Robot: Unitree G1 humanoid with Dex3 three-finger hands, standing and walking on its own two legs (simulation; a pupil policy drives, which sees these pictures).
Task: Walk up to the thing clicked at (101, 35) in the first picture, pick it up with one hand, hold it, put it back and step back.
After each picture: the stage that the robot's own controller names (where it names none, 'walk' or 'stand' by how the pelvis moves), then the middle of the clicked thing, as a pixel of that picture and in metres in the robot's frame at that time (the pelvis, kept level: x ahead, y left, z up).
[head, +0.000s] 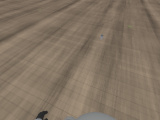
stand; (101, 37) +2.14 -0.33 -0.72
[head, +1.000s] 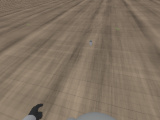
walk; (90, 42) +2.01 +0.04 -0.69
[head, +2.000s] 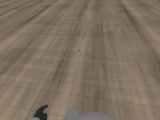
walk; (79, 52) +1.38 +0.28 -0.71
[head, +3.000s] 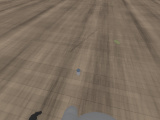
walk; (78, 72) +0.86 +0.20 -0.71
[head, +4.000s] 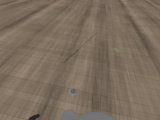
walk; (73, 92) +0.48 +0.16 -0.69
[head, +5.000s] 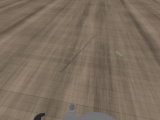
stand; (72, 108) +0.27 +0.16 -0.71
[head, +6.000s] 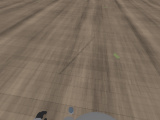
stand; (71, 110) +0.26 +0.16 -0.72
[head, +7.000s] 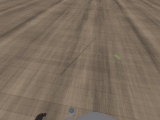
stand; (71, 111) +0.26 +0.16 -0.73
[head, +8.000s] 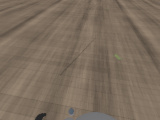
stand; (71, 112) +0.25 +0.16 -0.73
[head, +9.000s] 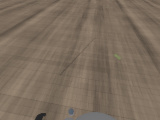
go down; (71, 112) +0.25 +0.16 -0.73
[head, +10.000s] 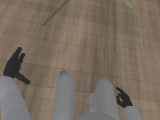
go down; (63, 75) +0.33 +0.20 -0.35
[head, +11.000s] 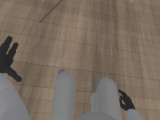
approach; (62, 74) +0.33 +0.21 -0.30
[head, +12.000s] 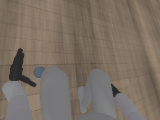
close in; (39, 73) +0.31 +0.24 -0.21
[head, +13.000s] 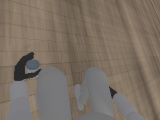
close; (33, 69) +0.34 +0.25 -0.20
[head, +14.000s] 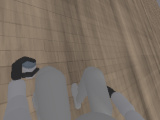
close; (29, 68) +0.34 +0.25 -0.21
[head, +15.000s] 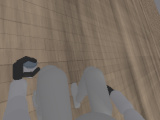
close; (30, 68) +0.33 +0.25 -0.22
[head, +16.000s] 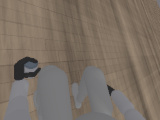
close; (30, 68) +0.34 +0.24 -0.21
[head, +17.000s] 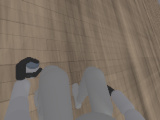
close; (32, 68) +0.33 +0.24 -0.21
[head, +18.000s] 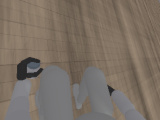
close; (33, 69) +0.33 +0.24 -0.21
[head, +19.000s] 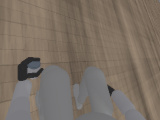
close; (33, 69) +0.33 +0.24 -0.21
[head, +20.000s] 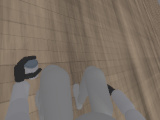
close; (31, 69) +0.33 +0.25 -0.21
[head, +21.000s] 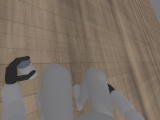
lift; (27, 69) +0.32 +0.27 -0.20
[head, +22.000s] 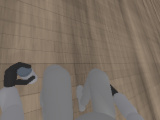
lift; (28, 75) +0.28 +0.29 -0.20
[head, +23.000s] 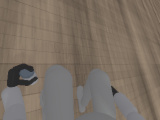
lift; (29, 76) +0.27 +0.28 -0.20
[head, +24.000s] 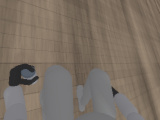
lift; (30, 75) +0.27 +0.28 -0.21
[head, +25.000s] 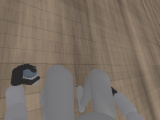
lift; (31, 76) +0.27 +0.27 -0.21
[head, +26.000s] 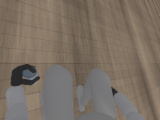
lift; (31, 76) +0.28 +0.27 -0.21
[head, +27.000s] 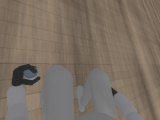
lift; (32, 76) +0.28 +0.27 -0.21
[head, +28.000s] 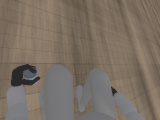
lift; (31, 76) +0.28 +0.27 -0.21
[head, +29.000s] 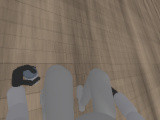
lift; (31, 76) +0.27 +0.27 -0.21
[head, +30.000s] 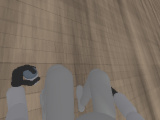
lift; (31, 76) +0.27 +0.27 -0.21
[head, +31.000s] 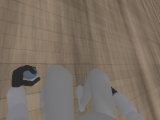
lift; (32, 77) +0.27 +0.27 -0.21
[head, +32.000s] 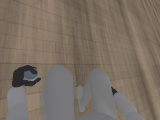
lift; (32, 77) +0.27 +0.27 -0.20
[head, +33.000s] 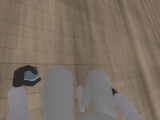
lift; (32, 77) +0.27 +0.27 -0.20
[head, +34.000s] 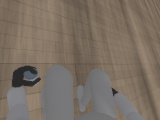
lift; (32, 77) +0.27 +0.27 -0.20
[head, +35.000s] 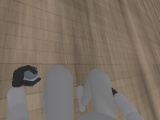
lift; (32, 77) +0.27 +0.27 -0.20
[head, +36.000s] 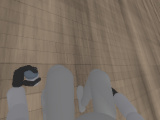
lift; (32, 77) +0.27 +0.27 -0.20
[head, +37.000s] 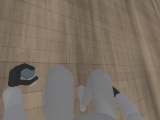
lift; (29, 77) +0.26 +0.29 -0.21
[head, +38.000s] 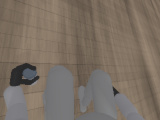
lift; (31, 76) +0.26 +0.29 -0.21
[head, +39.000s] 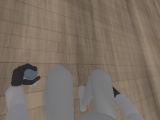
lift; (32, 77) +0.26 +0.28 -0.21
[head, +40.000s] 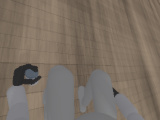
lift; (32, 76) +0.27 +0.28 -0.21
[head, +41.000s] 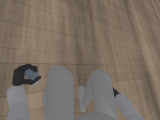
lift; (32, 76) +0.27 +0.28 -0.21
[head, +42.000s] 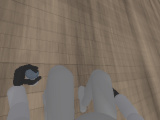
lift; (32, 77) +0.27 +0.28 -0.21
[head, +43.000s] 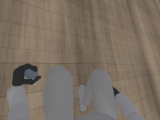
lift; (32, 76) +0.27 +0.28 -0.21
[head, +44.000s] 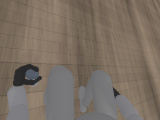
lift; (33, 77) +0.26 +0.28 -0.21
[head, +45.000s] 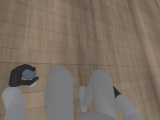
lift; (30, 78) +0.26 +0.30 -0.21
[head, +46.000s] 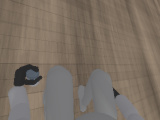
lift; (33, 77) +0.27 +0.27 -0.21
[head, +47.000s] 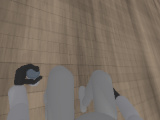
lift; (33, 77) +0.26 +0.28 -0.21
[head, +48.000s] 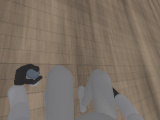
lift; (33, 77) +0.27 +0.27 -0.21
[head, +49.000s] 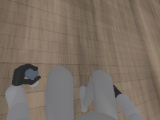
lift; (32, 77) +0.26 +0.29 -0.21
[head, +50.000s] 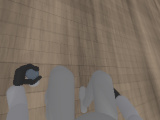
lift; (33, 77) +0.26 +0.28 -0.21
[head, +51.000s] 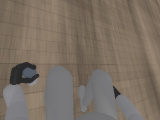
lift; (30, 76) +0.27 +0.29 -0.21
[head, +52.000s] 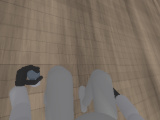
lift; (34, 78) +0.27 +0.27 -0.21
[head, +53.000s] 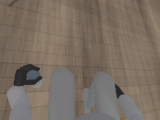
lift; (35, 79) +0.25 +0.30 -0.19
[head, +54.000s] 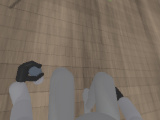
lift; (36, 75) +0.28 +0.30 -0.18
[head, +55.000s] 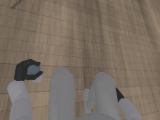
lift; (35, 74) +0.28 +0.31 -0.17
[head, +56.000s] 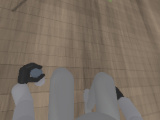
lift; (38, 77) +0.27 +0.29 -0.18
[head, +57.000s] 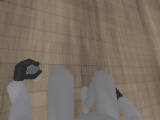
lift; (35, 73) +0.29 +0.29 -0.21
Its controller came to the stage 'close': yes
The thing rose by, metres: 0.06
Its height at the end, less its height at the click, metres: +0.00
